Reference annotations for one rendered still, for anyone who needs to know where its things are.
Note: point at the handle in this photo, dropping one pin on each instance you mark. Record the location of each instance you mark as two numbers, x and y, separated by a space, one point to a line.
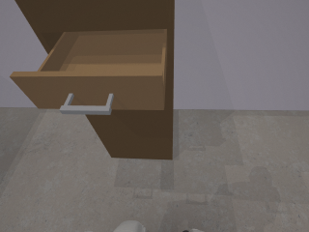
86 109

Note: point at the robot left thigh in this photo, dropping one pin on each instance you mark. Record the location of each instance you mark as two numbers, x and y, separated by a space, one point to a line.
130 226

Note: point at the drawer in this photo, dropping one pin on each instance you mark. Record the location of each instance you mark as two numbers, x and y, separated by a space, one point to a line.
130 64

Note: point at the cabinet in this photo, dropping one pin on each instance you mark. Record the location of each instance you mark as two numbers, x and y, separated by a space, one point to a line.
125 133

